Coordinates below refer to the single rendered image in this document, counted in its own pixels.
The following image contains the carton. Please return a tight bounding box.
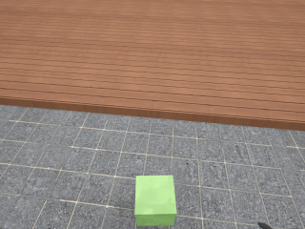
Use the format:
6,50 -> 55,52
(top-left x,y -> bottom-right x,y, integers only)
134,175 -> 177,226

